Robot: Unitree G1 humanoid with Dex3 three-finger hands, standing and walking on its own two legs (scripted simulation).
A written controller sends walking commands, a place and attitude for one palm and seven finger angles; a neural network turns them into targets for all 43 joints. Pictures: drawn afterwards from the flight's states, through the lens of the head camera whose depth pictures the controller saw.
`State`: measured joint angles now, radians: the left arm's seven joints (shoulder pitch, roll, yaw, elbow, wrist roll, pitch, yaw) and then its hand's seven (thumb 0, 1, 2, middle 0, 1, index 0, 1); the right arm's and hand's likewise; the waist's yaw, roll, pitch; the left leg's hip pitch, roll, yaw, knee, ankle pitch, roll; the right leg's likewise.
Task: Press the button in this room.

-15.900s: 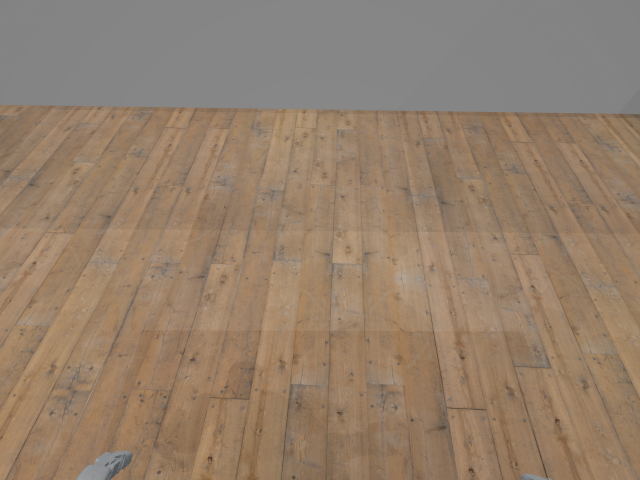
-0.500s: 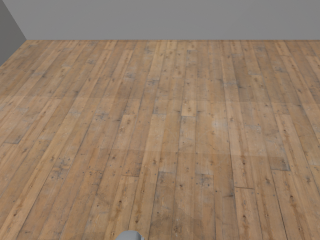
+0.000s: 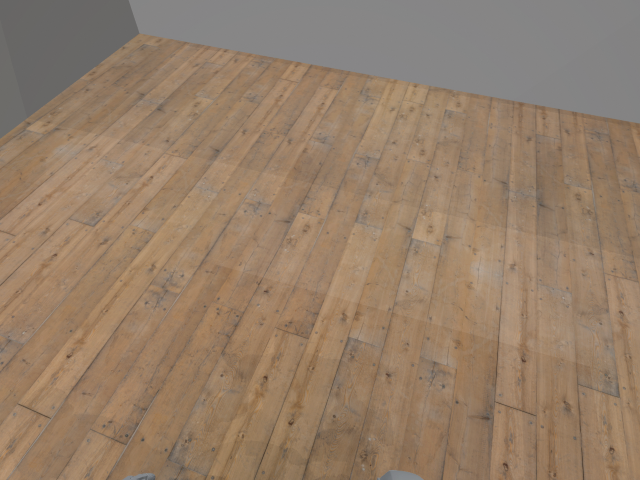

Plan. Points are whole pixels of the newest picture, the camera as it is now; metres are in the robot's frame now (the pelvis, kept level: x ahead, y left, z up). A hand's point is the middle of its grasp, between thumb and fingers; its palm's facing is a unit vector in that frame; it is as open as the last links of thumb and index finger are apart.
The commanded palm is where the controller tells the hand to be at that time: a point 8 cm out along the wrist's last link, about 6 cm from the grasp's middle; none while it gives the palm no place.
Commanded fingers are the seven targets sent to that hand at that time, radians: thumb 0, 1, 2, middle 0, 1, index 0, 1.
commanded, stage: turn or walk to find it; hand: left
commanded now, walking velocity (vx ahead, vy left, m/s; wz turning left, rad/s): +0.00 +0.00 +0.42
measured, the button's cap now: out of the picture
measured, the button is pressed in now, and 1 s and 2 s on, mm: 0 0 0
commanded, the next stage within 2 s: stand and wait in 1.32 s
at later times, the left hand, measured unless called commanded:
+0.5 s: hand out of the picture -0.03 +0.15 -0.16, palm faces +0.28 -0.93 -0.26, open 7.3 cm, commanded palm none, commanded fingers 0.00 0.90 0.90 -0.20 -0.30 -0.20 -0.30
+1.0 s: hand out of the picture -0.09 +0.22 -0.16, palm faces +0.46 -0.85 -0.25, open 7.4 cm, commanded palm none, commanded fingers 0.00 0.90 0.90 -0.20 -0.30 -0.20 -0.30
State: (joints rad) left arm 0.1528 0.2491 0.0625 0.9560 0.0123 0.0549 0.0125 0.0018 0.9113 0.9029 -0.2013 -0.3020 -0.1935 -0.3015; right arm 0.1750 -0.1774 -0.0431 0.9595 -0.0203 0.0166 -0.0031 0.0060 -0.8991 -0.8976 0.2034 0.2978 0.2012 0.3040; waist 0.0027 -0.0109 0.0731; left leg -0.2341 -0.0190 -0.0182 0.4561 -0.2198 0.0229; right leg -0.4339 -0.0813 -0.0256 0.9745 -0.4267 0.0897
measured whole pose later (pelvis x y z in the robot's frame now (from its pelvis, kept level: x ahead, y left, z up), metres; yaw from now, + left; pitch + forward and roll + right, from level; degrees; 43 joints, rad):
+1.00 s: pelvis -0.07 -0.01 +0.00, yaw +25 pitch +0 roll -1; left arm 0.15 0.25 0.06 0.97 0.01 0.05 0.01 0.00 0.91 0.90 -0.20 -0.30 -0.19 -0.30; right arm 0.19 -0.17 -0.04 0.97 -0.02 0.01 -0.01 0.01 -0.90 -0.90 0.20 0.30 0.20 0.30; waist 0.00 -0.02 0.06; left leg -0.21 -0.04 -0.02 0.44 -0.22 0.04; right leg -0.45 -0.08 -0.02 1.02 -0.40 0.10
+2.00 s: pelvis -0.08 +0.00 +0.00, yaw +54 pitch +1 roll +0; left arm 0.21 0.26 0.07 0.98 0.03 0.02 -0.03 0.00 0.91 0.90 -0.20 -0.30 -0.19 -0.30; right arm 0.33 -0.16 -0.03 1.01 -0.01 -0.04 0.00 0.01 -0.90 -0.90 0.20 0.30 0.20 0.30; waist 0.00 -0.03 0.02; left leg -0.05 -0.03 -0.02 0.33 -0.29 0.04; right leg -0.61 -0.13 -0.04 1.09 -0.23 0.10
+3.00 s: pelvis +0.12 +0.33 +0.00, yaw +68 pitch -2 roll +1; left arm 0.21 0.18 0.06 1.03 0.03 -0.01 -0.02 0.00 0.91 0.90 -0.20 -0.30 -0.19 -0.30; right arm 0.27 -0.19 -0.07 1.05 -0.02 -0.07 -0.01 -0.03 -0.94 -0.90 0.20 0.30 0.20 0.30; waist 0.01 -0.03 0.03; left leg -0.11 0.00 0.16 0.38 -0.24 0.04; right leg -0.60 -0.17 -0.08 1.05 -0.20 0.05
